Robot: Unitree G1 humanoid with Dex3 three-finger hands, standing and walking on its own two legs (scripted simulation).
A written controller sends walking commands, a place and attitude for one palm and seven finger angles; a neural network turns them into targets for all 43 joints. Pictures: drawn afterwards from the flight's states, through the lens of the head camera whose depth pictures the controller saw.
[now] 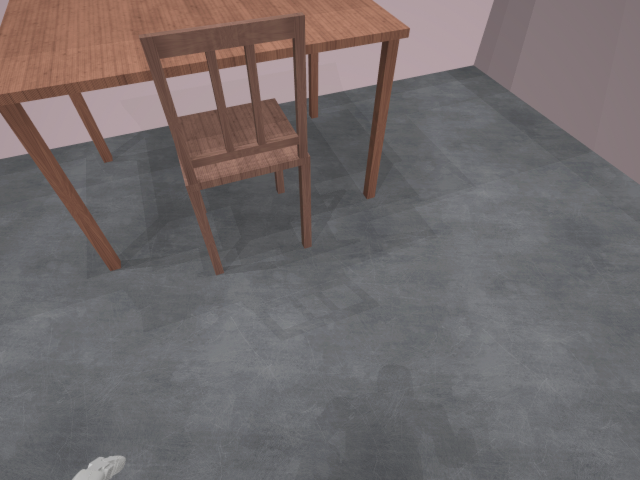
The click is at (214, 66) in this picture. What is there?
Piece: chair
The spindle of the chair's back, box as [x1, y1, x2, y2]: [205, 50, 234, 152]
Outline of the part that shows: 214,50 205,52 227,152 234,150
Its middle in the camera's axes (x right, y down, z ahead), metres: -0.27 -0.35 +1.02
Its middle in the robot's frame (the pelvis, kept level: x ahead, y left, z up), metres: +0.98 +0.32 -0.08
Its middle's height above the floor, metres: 0.69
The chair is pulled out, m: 0.00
